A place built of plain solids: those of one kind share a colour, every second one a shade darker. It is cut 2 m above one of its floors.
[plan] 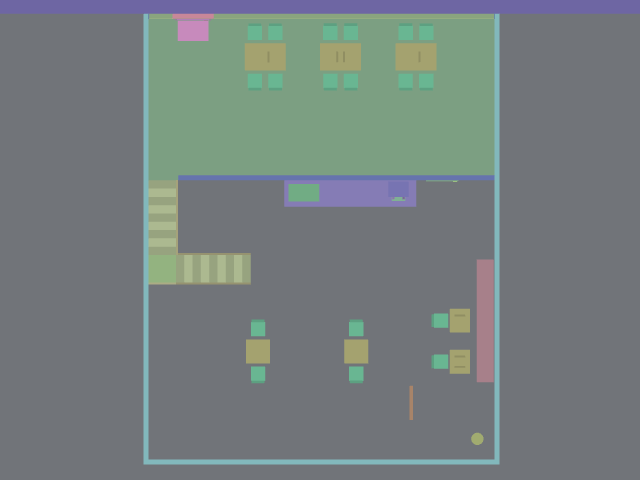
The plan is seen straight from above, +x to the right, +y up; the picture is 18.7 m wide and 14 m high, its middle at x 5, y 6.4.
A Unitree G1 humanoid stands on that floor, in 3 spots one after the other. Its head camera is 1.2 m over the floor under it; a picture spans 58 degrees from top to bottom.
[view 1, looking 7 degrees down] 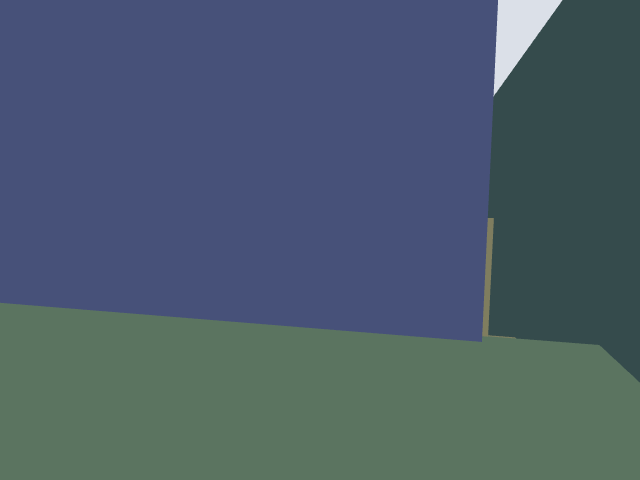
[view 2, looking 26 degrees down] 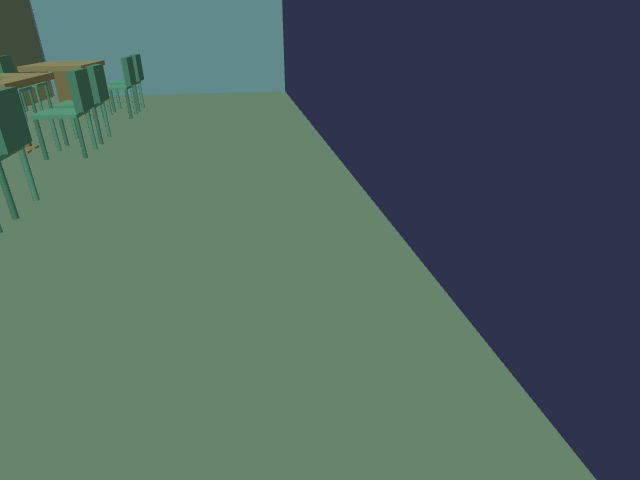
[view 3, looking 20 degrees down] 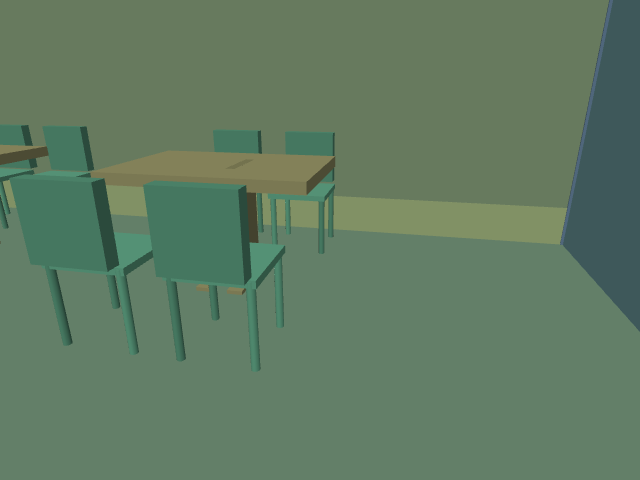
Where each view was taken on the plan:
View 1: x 1.30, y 11.75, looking -76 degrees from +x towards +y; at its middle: entrance_wall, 3.59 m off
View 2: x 0.41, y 9.24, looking -10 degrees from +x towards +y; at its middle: upper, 2.74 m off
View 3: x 8.89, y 9.34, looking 102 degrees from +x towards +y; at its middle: side_chair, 3.16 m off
